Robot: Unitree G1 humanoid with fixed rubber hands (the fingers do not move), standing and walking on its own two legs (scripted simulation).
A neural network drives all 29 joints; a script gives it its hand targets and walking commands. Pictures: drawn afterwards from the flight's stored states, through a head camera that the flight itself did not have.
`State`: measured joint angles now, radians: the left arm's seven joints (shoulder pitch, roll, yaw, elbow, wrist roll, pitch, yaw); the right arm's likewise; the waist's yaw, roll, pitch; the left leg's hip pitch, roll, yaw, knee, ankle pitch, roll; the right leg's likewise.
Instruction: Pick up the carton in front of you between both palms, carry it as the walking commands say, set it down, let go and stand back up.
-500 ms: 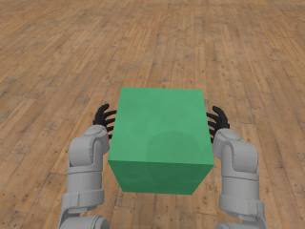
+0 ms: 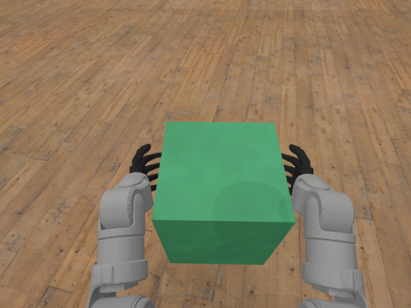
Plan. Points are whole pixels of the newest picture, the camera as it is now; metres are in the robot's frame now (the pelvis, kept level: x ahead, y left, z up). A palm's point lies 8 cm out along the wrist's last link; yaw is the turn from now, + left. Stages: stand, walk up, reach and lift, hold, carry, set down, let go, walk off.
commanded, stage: carry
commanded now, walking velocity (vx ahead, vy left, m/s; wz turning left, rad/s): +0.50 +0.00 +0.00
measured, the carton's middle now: (218, 198) +0.33 +0.00 +0.02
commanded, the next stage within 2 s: none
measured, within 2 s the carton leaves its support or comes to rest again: neither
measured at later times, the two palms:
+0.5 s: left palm (154, 106) +0.57 +0.16 +0.09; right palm (274, 109) +0.55 -0.14 +0.09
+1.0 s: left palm (182, 52) +0.84 +0.12 +0.10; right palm (273, 53) +0.85 -0.18 +0.09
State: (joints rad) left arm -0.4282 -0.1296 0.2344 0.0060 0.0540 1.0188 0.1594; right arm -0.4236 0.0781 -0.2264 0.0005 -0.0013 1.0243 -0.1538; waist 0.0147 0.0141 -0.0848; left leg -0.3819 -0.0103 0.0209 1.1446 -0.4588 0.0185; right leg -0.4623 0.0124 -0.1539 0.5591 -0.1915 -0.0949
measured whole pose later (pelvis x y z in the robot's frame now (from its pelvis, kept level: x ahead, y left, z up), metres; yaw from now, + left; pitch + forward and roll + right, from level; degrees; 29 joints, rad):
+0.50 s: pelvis +0.32 +0.03 +0.00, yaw -4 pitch +4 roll +1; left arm 0.01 -0.13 0.08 -0.47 0.03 1.19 0.15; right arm -0.01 0.13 -0.04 -0.43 -0.03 1.18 -0.14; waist -0.01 -0.03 -0.14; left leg -0.42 0.03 0.23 0.51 -0.18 0.07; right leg -0.24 -0.03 -0.06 1.03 -0.44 -0.01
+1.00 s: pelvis +0.60 -0.03 +0.01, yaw +0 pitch +4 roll +0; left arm -0.04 -0.13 0.06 -0.45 0.04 1.20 0.14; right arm -0.04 0.13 -0.08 -0.49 -0.04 1.22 -0.13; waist 0.02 0.05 -0.08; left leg -0.29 0.06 0.07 0.86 -0.53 -0.03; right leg -0.42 -0.06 -0.24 0.47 -0.11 -0.04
